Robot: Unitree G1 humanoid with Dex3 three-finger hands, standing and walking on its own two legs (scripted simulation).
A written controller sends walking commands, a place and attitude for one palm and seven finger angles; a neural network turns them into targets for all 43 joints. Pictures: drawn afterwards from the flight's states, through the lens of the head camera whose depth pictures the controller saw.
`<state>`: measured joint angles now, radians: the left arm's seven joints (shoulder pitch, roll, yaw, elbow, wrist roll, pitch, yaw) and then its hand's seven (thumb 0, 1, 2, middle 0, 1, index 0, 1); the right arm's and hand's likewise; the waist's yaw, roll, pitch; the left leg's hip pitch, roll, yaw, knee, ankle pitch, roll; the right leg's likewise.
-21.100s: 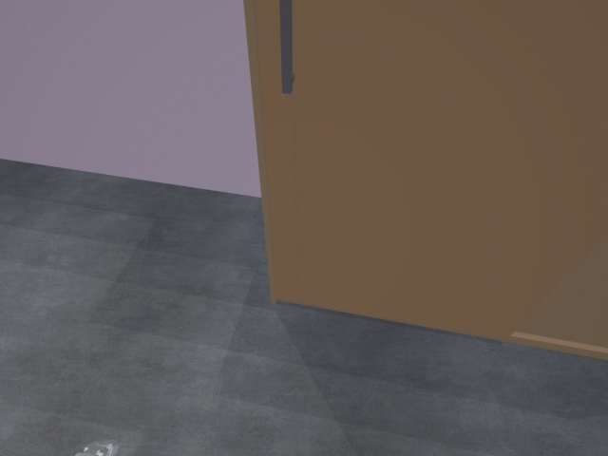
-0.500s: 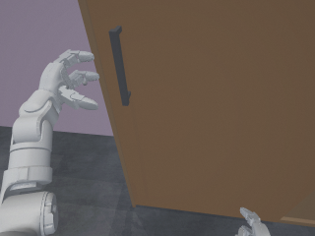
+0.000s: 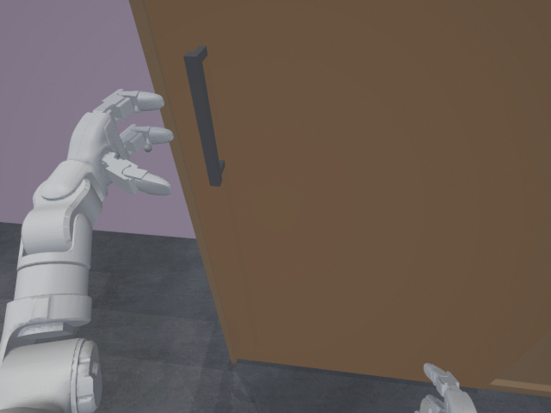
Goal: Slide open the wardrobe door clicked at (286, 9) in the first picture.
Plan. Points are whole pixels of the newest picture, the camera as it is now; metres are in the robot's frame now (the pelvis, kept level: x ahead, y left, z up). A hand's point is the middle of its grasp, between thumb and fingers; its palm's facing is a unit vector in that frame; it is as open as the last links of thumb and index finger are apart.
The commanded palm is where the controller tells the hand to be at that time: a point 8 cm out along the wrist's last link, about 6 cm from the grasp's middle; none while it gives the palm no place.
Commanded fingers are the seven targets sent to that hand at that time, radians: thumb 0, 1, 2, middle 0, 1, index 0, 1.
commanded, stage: move the hooked fingers beside the handle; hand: left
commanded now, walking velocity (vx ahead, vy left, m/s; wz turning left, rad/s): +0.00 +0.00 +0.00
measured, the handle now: (209, 122) +0.46 +0.13 +0.23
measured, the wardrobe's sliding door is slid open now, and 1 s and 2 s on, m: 0.00 0.00 0.00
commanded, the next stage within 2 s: feel for the door with the fingertips in 0.22 s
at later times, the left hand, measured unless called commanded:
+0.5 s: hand (156, 147) +0.38 +0.19 +0.24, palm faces -0.05 -1.00 -0.03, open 14.0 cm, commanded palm +0.36 +0.23 +0.23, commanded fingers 0.00 -0.50 0.30 -0.30 -1.20 -0.30 -1.20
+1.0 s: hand (168, 143) +0.39 +0.17 +0.24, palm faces -0.03 -1.00 -0.01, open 14.0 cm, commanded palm +0.37 +0.22 +0.23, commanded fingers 0.00 -0.50 0.30 -0.30 -1.20 -0.30 -1.20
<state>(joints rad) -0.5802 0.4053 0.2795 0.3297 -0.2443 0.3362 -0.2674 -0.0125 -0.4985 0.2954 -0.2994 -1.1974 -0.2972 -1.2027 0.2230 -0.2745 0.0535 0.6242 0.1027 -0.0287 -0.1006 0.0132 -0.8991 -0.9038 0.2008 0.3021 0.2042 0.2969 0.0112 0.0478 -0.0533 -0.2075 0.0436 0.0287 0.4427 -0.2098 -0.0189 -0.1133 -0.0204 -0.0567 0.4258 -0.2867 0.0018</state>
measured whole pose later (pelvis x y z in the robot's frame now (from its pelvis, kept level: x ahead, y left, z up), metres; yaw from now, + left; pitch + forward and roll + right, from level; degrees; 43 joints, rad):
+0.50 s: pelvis +0.01 +0.00 +0.00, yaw +0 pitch -1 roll +0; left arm -0.60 0.39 0.26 0.33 -0.24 0.34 -0.26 -0.01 -0.50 0.30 -0.30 -1.20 -0.30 -1.20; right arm 0.21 -0.27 0.05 0.63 0.10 -0.03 -0.10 0.01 -0.90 -0.90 0.20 0.30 0.20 0.30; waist 0.01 0.05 -0.05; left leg -0.22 0.04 0.02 0.45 -0.22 -0.02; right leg -0.12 -0.02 -0.06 0.43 -0.30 0.00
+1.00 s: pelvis +0.00 +0.00 +0.00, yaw +0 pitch -1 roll +0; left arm -0.63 0.34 0.23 0.32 -0.23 0.39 -0.19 -0.01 -0.50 0.30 -0.30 -1.20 -0.30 -1.20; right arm 0.18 -0.25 0.07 0.63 0.09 0.00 -0.10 0.01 -0.90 -0.90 0.20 0.30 0.20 0.30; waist 0.01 0.04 -0.06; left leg -0.20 0.04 0.02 0.44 -0.22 -0.02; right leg -0.11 -0.02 -0.06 0.43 -0.29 0.00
